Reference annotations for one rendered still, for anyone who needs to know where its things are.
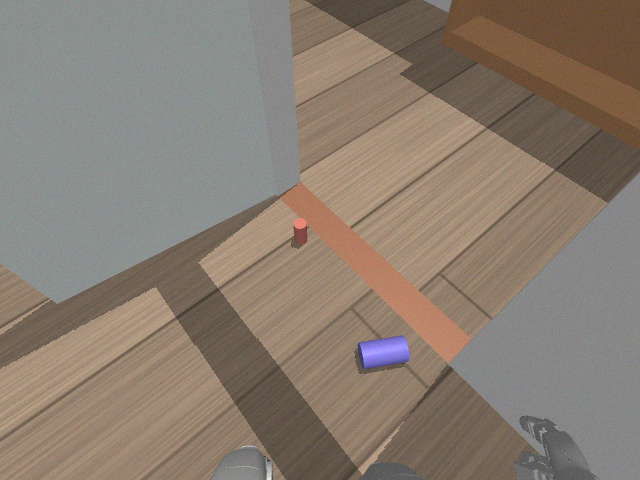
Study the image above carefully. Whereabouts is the right robot hand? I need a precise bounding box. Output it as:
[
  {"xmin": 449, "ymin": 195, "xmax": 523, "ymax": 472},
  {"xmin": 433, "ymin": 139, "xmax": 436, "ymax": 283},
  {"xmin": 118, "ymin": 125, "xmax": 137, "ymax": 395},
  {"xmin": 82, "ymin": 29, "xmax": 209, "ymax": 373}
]
[{"xmin": 513, "ymin": 416, "xmax": 591, "ymax": 480}]

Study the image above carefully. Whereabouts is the bookshelf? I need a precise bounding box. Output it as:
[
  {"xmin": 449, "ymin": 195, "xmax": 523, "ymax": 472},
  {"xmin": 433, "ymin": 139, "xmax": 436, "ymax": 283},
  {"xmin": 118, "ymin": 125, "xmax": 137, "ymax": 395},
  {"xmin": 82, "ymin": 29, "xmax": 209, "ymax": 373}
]
[{"xmin": 440, "ymin": 0, "xmax": 640, "ymax": 150}]

